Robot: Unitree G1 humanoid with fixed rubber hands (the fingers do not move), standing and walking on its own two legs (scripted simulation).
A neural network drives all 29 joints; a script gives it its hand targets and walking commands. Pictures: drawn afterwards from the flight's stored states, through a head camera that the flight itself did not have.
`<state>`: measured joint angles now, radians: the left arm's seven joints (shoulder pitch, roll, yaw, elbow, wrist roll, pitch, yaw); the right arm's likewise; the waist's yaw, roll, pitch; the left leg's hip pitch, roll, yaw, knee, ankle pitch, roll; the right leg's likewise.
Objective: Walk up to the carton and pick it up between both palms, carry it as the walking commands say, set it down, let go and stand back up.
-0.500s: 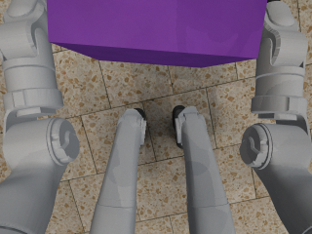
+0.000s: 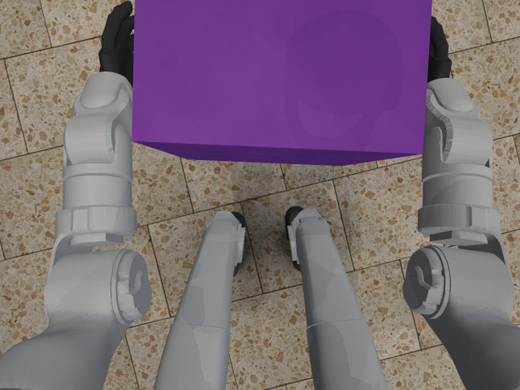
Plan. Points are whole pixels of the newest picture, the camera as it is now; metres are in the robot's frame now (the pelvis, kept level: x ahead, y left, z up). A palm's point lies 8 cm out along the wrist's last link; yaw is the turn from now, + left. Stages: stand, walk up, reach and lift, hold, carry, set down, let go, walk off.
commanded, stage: reach and lift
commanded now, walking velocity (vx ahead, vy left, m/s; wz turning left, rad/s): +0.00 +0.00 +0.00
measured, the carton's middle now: (273, 88) +0.48 -0.01 -0.12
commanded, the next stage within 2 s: none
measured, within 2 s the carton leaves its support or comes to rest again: neither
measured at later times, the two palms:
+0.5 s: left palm (91, 77) +0.45 +0.18 +0.00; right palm (460, 80) +0.45 -0.21 -0.01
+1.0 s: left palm out of the picture +0.44 +0.19 +0.12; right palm out of the picture +0.43 -0.20 +0.12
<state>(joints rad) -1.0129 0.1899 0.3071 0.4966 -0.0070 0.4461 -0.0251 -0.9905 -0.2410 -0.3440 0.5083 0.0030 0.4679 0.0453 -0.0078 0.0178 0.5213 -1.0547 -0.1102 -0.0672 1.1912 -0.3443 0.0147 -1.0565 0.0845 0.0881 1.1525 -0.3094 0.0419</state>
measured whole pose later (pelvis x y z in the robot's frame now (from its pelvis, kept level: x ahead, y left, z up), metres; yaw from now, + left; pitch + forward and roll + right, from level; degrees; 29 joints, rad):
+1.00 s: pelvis +0.09 +0.00 +0.10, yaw +0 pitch +6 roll +0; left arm -0.53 0.03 0.40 0.61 0.19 0.51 -0.16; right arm -0.50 -0.04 -0.39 0.59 -0.20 0.54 0.14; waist -0.01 0.01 -0.04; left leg -0.45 -0.09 -0.10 0.58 -0.22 0.04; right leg -0.46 0.05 0.12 0.55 -0.20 0.02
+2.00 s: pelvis +0.10 -0.01 +0.12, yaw +1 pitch -4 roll -1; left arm -0.36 0.04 0.31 0.32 0.13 0.65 -0.17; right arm -0.35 -0.01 -0.28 0.29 -0.14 0.71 0.09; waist -0.01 0.00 0.08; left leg -0.13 -0.07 -0.11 0.38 -0.17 0.03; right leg -0.12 0.05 0.10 0.33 -0.13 0.00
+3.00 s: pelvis +0.09 -0.03 +0.12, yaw +1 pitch -5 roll +0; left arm -0.35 0.08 0.32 0.33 0.11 0.63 -0.20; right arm -0.31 0.03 -0.24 0.25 -0.13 0.70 0.03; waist 0.02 0.00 0.11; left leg -0.13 -0.04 -0.12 0.38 -0.15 -0.01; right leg -0.12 0.07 0.07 0.34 -0.12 -0.03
